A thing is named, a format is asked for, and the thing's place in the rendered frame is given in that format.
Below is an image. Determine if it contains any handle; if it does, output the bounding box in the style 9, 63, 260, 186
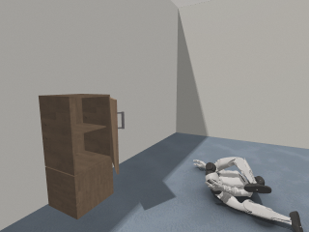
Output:
117, 111, 125, 130

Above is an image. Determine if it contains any humanoid robot head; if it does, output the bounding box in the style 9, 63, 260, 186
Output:
247, 176, 265, 186

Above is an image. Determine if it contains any cupboard door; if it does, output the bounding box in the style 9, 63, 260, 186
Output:
108, 97, 120, 175

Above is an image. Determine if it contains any robot left hand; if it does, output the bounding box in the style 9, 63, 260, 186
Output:
205, 177, 224, 190

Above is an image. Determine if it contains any robot torso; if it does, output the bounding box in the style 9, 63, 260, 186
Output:
205, 171, 248, 189

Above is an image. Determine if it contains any left robot upper arm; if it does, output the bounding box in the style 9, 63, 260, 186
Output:
234, 187, 253, 197

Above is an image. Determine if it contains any robot right hand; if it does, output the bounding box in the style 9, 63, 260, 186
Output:
194, 159, 205, 168

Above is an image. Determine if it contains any right robot upper arm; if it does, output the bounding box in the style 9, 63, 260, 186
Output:
218, 169, 239, 175

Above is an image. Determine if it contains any left robot forearm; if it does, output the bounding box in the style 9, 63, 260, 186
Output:
222, 185, 241, 197

